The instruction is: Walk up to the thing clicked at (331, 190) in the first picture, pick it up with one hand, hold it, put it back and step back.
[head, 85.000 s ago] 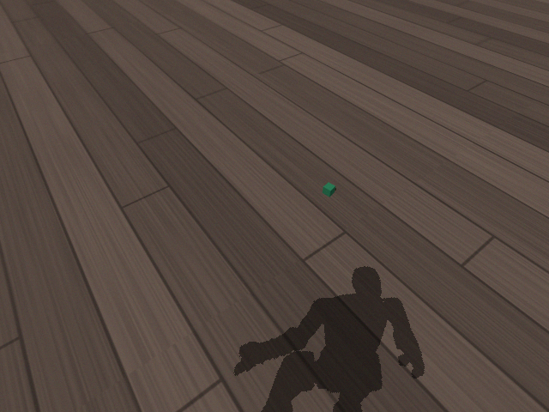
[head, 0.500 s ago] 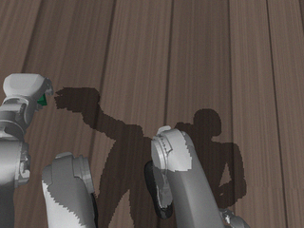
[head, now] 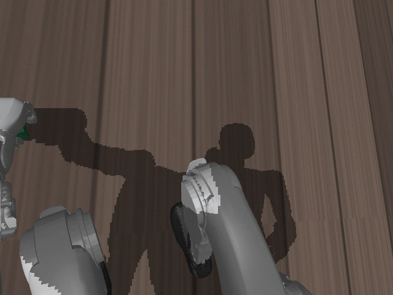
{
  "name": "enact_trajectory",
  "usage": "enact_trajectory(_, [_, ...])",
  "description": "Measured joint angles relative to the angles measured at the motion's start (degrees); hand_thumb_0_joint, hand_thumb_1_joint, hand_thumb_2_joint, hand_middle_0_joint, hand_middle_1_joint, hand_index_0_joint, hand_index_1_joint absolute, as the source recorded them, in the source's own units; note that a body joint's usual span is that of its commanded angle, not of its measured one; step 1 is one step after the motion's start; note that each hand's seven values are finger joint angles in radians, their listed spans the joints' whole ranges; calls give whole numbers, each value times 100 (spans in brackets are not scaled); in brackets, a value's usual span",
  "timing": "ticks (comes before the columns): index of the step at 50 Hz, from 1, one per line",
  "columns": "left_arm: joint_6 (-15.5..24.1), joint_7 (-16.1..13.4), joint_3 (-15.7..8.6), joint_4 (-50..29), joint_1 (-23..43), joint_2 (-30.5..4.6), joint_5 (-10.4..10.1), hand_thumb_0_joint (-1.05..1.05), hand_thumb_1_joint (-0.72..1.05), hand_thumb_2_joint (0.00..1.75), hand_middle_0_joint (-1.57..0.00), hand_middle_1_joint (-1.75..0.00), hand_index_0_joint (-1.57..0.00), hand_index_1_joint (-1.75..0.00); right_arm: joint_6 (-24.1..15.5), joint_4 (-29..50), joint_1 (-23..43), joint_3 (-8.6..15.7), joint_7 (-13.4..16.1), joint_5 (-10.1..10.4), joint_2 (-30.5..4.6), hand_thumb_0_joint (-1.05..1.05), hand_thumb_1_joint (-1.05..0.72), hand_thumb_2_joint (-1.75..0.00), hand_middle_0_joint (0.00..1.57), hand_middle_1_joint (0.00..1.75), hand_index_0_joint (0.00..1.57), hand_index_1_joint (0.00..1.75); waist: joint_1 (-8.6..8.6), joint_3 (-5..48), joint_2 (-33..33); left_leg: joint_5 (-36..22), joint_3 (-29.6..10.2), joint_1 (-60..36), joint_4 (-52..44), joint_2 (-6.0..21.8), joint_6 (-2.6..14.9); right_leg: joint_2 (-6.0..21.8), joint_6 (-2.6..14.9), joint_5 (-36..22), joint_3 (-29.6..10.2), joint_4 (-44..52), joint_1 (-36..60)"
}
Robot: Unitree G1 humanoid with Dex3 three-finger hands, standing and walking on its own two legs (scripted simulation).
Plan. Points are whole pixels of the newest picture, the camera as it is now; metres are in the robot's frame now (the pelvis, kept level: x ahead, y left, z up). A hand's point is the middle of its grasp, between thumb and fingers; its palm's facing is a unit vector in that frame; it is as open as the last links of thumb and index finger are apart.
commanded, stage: rest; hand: left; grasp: from above
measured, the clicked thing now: (11, 127) +0.50 +0.23 -0.25
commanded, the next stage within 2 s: open in 0.78 s
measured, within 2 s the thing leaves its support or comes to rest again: rests again in 0.24 s
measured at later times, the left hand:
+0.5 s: hand (14, 138) +0.47 +0.23 -0.24, palm faces -0.46 -0.02 -0.89, open 6.0 cm
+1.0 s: hand (17, 137) +0.47 +0.22 -0.25, palm faces -0.46 -0.02 -0.89, open 6.9 cm
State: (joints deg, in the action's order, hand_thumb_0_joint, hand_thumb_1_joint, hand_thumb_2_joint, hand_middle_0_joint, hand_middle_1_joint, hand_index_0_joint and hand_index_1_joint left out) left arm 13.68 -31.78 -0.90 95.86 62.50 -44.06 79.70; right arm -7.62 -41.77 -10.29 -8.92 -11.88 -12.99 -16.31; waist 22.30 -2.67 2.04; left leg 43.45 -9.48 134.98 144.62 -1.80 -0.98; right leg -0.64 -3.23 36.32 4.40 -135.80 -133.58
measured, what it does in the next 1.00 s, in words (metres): stands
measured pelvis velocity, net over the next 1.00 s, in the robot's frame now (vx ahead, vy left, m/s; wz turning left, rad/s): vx -0.01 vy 0.01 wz -0.07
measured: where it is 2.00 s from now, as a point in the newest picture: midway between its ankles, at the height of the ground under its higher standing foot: (151, 279)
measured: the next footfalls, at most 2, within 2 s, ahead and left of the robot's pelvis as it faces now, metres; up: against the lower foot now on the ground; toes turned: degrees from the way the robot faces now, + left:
none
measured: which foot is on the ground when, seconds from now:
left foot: down 0.00-1.00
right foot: down 0.00-1.00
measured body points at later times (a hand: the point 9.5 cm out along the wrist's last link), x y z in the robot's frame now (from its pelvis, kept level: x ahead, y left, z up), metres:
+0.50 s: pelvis -0.01 +0.01 -0.01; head +0.27 +0.10 +0.34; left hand +0.49 +0.23 -0.19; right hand +0.01 -0.26 -0.06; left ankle +0.06 +0.12 -0.27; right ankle +0.11 -0.13 -0.27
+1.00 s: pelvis -0.01 +0.01 +0.00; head +0.27 +0.10 +0.33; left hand +0.49 +0.22 -0.20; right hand +0.01 -0.25 -0.05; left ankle +0.06 +0.12 -0.27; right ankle +0.11 -0.13 -0.27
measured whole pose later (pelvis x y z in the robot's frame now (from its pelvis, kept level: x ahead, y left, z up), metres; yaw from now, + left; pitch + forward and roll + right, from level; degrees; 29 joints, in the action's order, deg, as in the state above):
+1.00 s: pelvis -0.01 +0.01 +0.00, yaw -4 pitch +28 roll -14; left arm 13.9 -38.2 1.3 103.1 64.6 -52.3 78.3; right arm -14.3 -37.1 -6.8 -17.4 -15.9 -15.3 -20.6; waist 26.0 -9.1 6.7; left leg 42.9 -13.7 133.1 146.7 -1.3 -0.6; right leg -2.0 -4.3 34.0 8.0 -134.1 -129.9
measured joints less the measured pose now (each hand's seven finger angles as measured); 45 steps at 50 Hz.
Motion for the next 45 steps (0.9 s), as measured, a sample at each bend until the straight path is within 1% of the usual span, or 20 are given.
enact_trajectory(2, [7, 10, -49, 13, -2, -49, -19, -5, 46, 27, -81, -34, -97, -34, -49, 38, 20, -55, -30, -23, -18, 0, -92, -90, 20, 30, 20, 30, 29, -76, 17, 21, -20, -22, 23, 3, 2, -6, -12, 10, 16, -7, 27])
enact_trajectory(4, [39, -11, -157, 7, -11, -127, -21, -5, 46, 27, -81, -33, -97, -34, -93, 111, 44, -104, -59, -37, -47, 0, -92, -90, 20, 30, 20, 30, 63, -167, 41, 30, -50, -43, 49, 1, 0, -9, -20, 11, 41, -11, 60])
enact_trajectory(8, [103, -99, -356, 37, -19, -313, 27, -5, 46, 26, -82, -33, -97, -33, -141, 213, 99, -171, -93, -85, -99, 0, -92, -90, 20, 30, 21, 30, 126, -298, 133, 27, -120, -62, 100, 2, -9, -23, -34, -19, 99, -12, 97])
enact_trajectory(12, [133, -180, -251, 83, -30, -400, 58, -6, 47, 25, -82, -33, -98, -33, -166, 222, 126, -214, -131, -137, -151, 0, -92, -90, 20, 30, 20, 30, 143, -323, 228, 21, -168, -65, 146, 10, -15, -42, -36, -53, 139, -17, 109])
enact_trajectory(17, [151, -301, -175, 248, -36, -474, 126, -6, 47, 24, -82, -33, -100, -34, -236, 234, 183, -297, -172, -198, -240, 0, -92, -90, 20, 30, 20, 30, 180, -354, 280, 19, -219, -89, 205, 8, 9, -55, -52, -69, 184, -17, 175])
enact_trajectory(21, [134, -432, -129, 397, 14, -538, 128, -6, 47, 24, -82, -32, -102, -34, -303, 240, 231, -359, -202, -225, -282, 0, -92, -90, 20, 30, 20, 30, 210, -385, 304, -5, -250, -82, 235, 10, 36, -68, -56, -99, 215, 2, 207])
enact_trajectory(24, [97, -490, 9, 476, 61, -549, 103, -6, 47, 24, -82, -32, -102, -34, -356, 225, 256, -411, -240, -245, -293, 0, -92, -90, 20, 30, 20, 30, 224, -402, 326, -18, -263, -80, 244, 18, 55, -80, -61, -118, 229, 20, 223])
enact_trajectory(29, [48, -553, 101, 587, 109, -564, 58, -6, 48, 24, -82, -33, -102, -35, -461, 256, 287, -521, -316, -258, -318, 0, -92, -90, 20, 30, 20, 30, 264, -457, 348, -23, -291, -93, 253, 22, 73, -90, -77, -133, 256, 48, 262])
enact_trajectory(34, [22, -621, 80, 629, 123, -622, 13, -5, 46, 24, -82, -33, -102, -35, -550, 319, 306, -631, -375, -253, -346, 0, -92, -91, 20, 30, 20, 30, 295, -522, 379, -25, -317, -127, 247, 35, 78, -106, -103, -154, 277, 81, 303])
enact_trajectory(38, [-9, -660, 135, 696, 158, -653, -49, -5, 46, 25, -82, -34, -101, -35, -606, 339, 320, -686, -412, -252, -365, 0, -92, -91, 20, 30, 20, 30, 310, -547, 391, -31, -343, -140, 240, 40, 69, -113, -99, -173, 300, 103, 317])
enact_trajectory(41, [5, -654, 106, 720, 171, -699, -74, -5, 45, 25, -82, -34, -101, -36, -628, 389, 325, -734, -425, -244, -394, 0, -92, -91, 20, 30, 20, 30, 329, -575, 392, -42, -359, -145, 232, 38, 66, -114, -105, -186, 313, 120, 327])
enact_trajectory(45, [12, -638, 148, 758, 212, -765, -109, -4, 44, 26, -83, -34, -100, -36, -649, 450, 335, -797, -428, -240, -423, 0, -93, -91, 20, 30, 20, 30, 357, -617, 424, -54, -378, -168, 220, 42, 56, -119, -113, -208, 328, 139, 348])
